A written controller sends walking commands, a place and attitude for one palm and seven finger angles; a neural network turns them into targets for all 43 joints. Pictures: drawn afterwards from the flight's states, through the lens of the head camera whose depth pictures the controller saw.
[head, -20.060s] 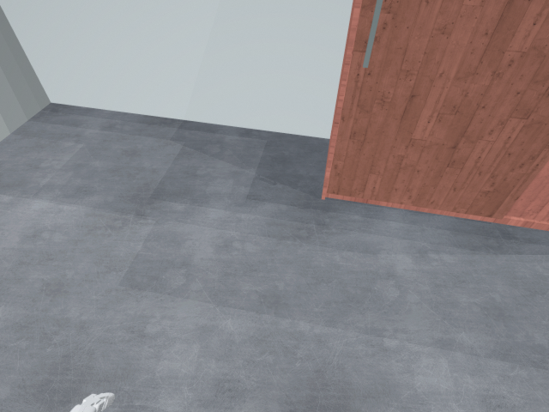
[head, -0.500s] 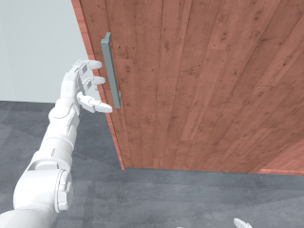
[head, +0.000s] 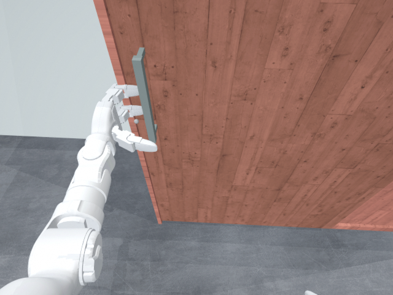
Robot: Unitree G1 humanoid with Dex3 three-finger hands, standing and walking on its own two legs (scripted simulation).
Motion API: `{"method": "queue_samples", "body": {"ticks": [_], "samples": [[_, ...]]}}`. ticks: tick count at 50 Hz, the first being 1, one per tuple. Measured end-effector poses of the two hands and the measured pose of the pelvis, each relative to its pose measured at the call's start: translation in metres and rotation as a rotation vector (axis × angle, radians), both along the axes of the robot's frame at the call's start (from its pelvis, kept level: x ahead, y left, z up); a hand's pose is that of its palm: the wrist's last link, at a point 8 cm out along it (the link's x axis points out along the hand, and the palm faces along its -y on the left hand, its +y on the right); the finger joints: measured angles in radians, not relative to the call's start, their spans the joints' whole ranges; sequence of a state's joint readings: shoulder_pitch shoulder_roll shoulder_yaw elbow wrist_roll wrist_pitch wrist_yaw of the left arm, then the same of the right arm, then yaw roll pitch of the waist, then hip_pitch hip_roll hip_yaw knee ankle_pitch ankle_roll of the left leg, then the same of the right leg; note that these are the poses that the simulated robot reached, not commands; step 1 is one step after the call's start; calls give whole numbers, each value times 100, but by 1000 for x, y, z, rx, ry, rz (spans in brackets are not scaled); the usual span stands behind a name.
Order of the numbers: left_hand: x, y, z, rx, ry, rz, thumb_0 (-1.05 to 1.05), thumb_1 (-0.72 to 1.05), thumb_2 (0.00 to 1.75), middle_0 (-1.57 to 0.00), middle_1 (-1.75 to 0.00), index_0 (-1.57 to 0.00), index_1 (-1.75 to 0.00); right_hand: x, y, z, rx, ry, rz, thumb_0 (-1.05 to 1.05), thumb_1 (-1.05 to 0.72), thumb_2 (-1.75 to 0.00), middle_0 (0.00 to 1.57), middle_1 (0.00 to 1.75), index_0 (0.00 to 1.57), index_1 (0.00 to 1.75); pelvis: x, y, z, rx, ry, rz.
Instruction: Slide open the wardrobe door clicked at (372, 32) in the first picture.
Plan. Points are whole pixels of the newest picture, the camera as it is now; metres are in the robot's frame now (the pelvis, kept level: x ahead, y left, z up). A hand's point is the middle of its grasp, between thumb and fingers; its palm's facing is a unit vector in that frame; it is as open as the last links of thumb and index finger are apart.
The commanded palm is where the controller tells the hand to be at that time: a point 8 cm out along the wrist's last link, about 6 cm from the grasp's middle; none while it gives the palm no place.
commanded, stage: feel for the door with the fingertips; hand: left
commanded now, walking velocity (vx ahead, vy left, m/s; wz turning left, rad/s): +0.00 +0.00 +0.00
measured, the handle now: (147, 101) +0.51 +0.11 +0.11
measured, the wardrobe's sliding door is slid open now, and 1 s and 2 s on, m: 0.00 0.00 0.00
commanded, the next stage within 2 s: slide the fingers in behind the handle in 0.56 s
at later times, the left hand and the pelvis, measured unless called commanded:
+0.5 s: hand (139, 113) +0.46 +0.12 +0.12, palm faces -0.05 -1.00 -0.01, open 14.0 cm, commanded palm +0.45 +0.17 +0.11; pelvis -0.01 +0.00 +0.00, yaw +0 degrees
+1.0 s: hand (138, 112) +0.47 +0.12 +0.12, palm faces -0.06 -1.00 -0.01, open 13.8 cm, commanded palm +0.44 +0.17 +0.11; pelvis -0.01 +0.00 -0.01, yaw +0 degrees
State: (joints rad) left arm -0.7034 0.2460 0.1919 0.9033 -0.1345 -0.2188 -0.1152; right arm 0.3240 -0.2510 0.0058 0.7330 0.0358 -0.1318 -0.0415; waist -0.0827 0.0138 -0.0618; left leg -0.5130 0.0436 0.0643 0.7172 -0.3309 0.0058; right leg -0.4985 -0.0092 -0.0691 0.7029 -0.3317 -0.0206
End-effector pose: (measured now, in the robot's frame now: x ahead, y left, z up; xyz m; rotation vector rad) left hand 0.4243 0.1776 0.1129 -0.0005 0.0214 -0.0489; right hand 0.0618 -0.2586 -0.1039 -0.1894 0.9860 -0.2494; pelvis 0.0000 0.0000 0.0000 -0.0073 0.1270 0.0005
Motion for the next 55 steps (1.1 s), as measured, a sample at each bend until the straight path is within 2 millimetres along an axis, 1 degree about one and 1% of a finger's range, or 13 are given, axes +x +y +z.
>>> {"method": "queue_samples", "body": {"ticks": [7, 13, 16, 21, 26, 30, 35, 39, 44, 50, 55], "samples": [[0, -2, 4, 35, -14, 14, -1, -50, 30, -30, -120, -29, -120, 3, 3, -1, 13, -17, 15, 1, -90, -89, 20, 30, 20, 30, -5, -2, 0, 2, -3, 2], [6, -1, 12, 21, -25, 4, -1, -50, 30, -30, -120, -29, -120, -3, 2, -2, 10, -6, 10, 1, -90, -89, 20, 30, 21, 30, -7, -4, 0, 3, 0, 2], [9, -1, 14, 21, -19, 1, -1, -50, 30, -30, -120, -30, -120, -8, -1, -3, 6, 5, 7, 1, -90, -89, 20, 30, 21, 30, -7, -4, -1, 2, 4, 4], [16, -2, 7, 18, 11, -2, -1, -50, 30, -30, -120, -30, -120, -20, -5, -4, -4, 39, 1, 1, -90, -89, 20, 30, 21, 30, -10, -4, -3, 2, 17, 5], [23, -5, 4, 13, -9, -3, -1, -50, 30, -30, -120, -30, -120, -34, -8, -6, -16, 76, -17, 1, -90, -89, 20, 30, 21, 30, -10, -3, -4, 2, 35, 0], [25, -3, 4, 16, -20, -1, -1, -50, 30, -33, -121, -32, -122, -42, -8, -8, -16, 103, -28, 1, -90, -89, 20, 30, 20, 30, -9, -3, -5, 1, 44, -1], [28, -1, 5, 19, -8, -4, -1, -50, 30, -36, -123, -36, -125, -48, -6, -9, -12, 119, -33, 1, -90, -89, 20, 30, 20, 30, -9, -2, -6, -2, 47, 2], [29, 1, 5, 17, -3, -5, -1, -50, 30, -37, -123, -38, -126, -49, -3, -9, -10, 118, -28, 1, -90, -89, 20, 30, 20, 30, -10, -1, -6, -4, 50, 3], [28, 0, 5, 10, -5, -6, -1, -50, 30, -35, -122, -37, -123, -46, 0, -9, -5, 99, -26, 1, -90, -89, 20, 30, 21, 30, -11, 1, -6, -4, 52, -1], [24, -2, 4, 14, -11, -8, -1, -50, 30, -33, -121, -34, -121, -39, 2, -7, -1, 74, -26, 1, -90, -89, 20, 30, 21, 30, -9, 3, -6, -4, 48, -6], [19, -8, 1, 15, -9, -17, -1, -50, 30, -31, -120, -32, -120, -31, 4, -7, 6, 58, -20, 1, -90, -89, 20, 30, 21, 30, -7, 4, -5, -4, 40, -6]]}}
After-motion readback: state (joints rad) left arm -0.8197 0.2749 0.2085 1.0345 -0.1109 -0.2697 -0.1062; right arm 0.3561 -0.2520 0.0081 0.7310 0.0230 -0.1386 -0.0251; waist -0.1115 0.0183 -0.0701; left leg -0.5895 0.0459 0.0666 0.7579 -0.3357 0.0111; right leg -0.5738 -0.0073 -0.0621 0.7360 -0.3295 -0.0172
